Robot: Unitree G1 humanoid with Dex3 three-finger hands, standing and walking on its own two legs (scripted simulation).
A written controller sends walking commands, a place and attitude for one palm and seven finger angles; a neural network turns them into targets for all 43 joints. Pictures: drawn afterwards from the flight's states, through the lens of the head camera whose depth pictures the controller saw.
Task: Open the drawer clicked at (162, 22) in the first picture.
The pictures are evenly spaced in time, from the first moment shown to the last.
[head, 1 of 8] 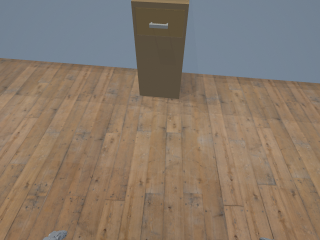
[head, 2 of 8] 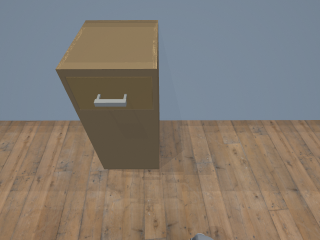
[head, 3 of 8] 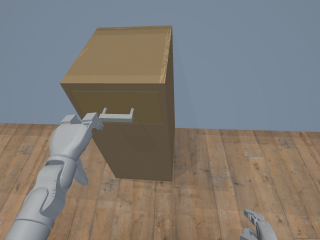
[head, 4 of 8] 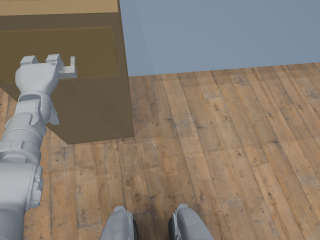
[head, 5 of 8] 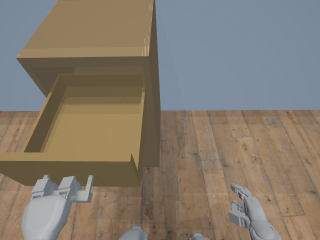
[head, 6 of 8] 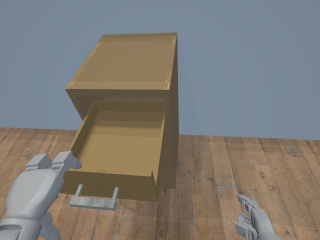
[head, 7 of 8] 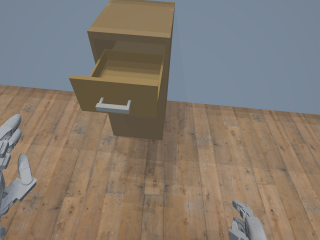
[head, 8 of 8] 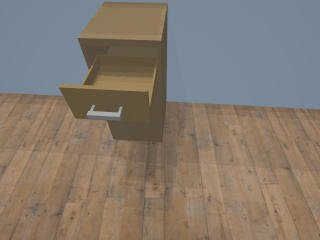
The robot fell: no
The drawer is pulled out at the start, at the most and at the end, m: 0.00 0.30 0.30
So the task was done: yes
